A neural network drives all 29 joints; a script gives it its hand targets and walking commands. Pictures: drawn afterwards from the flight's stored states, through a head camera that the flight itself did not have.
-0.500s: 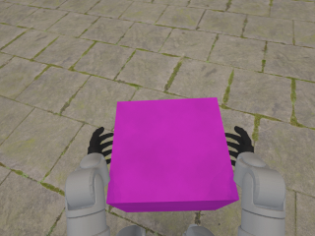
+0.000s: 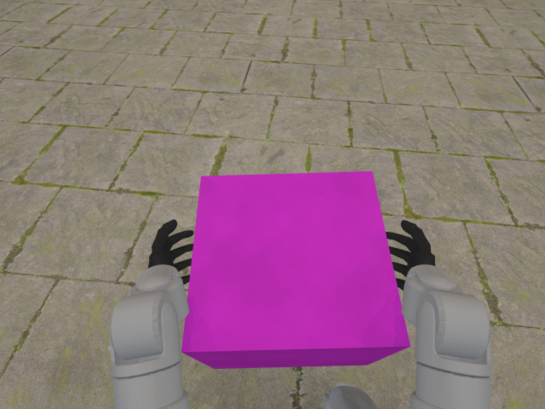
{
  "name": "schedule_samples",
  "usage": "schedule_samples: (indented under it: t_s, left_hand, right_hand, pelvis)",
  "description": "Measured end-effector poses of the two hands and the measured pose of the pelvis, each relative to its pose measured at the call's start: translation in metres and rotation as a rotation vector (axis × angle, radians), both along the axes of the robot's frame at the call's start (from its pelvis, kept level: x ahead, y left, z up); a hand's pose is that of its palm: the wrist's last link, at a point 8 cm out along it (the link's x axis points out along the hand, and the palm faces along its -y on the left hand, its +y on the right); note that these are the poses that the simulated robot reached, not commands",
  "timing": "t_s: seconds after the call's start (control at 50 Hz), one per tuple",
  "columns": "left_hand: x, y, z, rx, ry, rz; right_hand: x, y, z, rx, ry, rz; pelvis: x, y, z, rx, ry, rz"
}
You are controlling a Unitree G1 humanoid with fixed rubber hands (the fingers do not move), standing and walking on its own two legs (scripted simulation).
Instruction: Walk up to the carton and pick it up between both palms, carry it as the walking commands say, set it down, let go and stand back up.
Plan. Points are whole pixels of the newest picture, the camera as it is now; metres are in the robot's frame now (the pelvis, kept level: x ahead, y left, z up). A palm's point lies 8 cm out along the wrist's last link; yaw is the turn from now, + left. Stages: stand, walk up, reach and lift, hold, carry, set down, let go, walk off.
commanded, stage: carry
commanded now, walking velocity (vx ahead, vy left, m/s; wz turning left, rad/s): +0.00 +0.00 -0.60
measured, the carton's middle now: (288, 275) +0.32 +0.00 +0.00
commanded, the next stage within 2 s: none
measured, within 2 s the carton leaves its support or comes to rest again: neither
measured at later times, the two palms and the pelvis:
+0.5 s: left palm (257, 270) +0.30 +0.05 +0.06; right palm (515, 313) +0.23 -0.27 +0.08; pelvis -0.01 -0.06 +0.00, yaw -11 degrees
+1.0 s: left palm (378, 281) +0.29 -0.12 +0.05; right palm out of the picture +0.14 -0.42 +0.02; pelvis -0.03 -0.15 -0.01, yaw -26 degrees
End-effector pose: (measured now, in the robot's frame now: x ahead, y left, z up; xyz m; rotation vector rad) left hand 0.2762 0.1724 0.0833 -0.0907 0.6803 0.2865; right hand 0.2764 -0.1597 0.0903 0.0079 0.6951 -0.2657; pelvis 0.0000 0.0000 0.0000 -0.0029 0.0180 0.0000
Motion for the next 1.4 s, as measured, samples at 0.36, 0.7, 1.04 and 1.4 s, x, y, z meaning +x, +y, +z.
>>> schedule_samples:
  t_s: [0.36,0.7,1.04,1.4]
  left_hand:
    - [0.013,-0.104,-0.042,0.033,0.131,-0.129]
    - [0.037,-0.185,0.016,-0.020,-0.046,-0.307]
    - [0.009,-0.300,-0.045,0.098,0.151,-0.469]
    - [-0.011,-0.406,0.023,0.000,-0.070,-0.642]
  right_hand:
    - [-0.032,-0.101,-0.051,0.030,0.132,-0.136]
    - [-0.067,-0.168,0.016,-0.016,-0.040,-0.312]
    - [-0.144,-0.262,-0.067,0.092,0.162,-0.469]
    - [-0.214,-0.336,0.010,0.009,-0.054,-0.651]
  pelvis:
    - [-0.014,-0.060,-0.006,0.029,0.036,-0.137]
    - [-0.002,-0.092,0.005,-0.029,-0.007,-0.321]
    - [-0.039,-0.146,-0.010,0.025,0.002,-0.476]
    - [-0.057,-0.200,0.001,-0.007,-0.013,-0.666]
